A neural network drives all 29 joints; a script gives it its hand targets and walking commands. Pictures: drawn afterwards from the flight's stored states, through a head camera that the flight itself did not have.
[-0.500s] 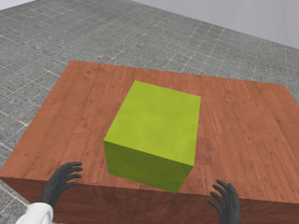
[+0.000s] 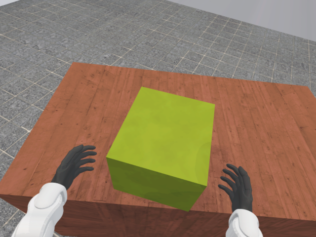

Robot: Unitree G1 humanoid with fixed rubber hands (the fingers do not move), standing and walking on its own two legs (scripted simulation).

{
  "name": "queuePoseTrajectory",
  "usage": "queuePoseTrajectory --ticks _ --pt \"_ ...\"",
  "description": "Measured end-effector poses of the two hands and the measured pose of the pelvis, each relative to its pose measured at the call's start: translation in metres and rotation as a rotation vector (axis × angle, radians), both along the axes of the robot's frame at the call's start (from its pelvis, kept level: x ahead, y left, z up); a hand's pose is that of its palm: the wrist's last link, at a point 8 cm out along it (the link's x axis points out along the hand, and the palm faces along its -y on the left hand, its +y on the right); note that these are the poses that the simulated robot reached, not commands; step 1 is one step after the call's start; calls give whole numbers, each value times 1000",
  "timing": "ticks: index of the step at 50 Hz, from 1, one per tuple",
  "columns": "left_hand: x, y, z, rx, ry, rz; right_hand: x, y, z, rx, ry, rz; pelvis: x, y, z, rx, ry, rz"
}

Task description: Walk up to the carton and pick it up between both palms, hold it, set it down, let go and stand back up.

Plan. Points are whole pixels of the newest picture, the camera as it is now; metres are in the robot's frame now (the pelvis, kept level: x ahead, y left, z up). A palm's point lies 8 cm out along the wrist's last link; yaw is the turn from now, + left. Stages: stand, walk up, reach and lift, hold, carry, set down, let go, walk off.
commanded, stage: reach and lift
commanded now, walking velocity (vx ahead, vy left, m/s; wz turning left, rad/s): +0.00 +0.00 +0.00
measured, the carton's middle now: (164, 146) +0.38 +0.02 -0.03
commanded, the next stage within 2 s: none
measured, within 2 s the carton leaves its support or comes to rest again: neither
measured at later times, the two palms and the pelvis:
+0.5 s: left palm (78, 134) +0.34 +0.23 +0.08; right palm (238, 159) +0.30 -0.14 +0.08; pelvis +0.00 +0.00 +0.00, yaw +0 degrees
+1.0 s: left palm (90, 112) +0.40 +0.22 +0.09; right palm (244, 142) +0.34 -0.17 +0.08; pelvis +0.01 +0.00 +0.00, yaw +0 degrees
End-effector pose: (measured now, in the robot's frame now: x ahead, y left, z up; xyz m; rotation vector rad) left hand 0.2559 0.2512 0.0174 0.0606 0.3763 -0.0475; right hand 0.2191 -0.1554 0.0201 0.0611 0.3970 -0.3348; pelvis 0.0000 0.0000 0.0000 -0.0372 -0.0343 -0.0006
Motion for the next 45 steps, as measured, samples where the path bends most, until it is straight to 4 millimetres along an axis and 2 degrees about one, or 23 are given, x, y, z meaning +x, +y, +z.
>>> queuePoseTrajectory --ticks 7,13,22,28,36,45 --pt "15 -7 7 -19 -2 -5 14 -5 7 -22 -27 19 2 0 0 0 5 0" --pt "33 -9 23 -15 -39 -16 32 -2 19 -21 -59 45 1 0 0 0 4 0" --pt "68 -18 57 -10 -98 -47 69 11 50 -10 -137 84 0 1 1 -2 3 0" --pt "89 -27 63 -25 -70 -62 88 8 67 -22 -167 78 1 3 2 -3 7 0" --pt "109 -36 65 -42 -54 -70 103 -6 68 -37 -140 46 6 2 2 -2 18 -1" --pt "129 -34 76 -19 -69 -66 117 -12 71 -37 -145 42 12 1 3 -1 32 -1"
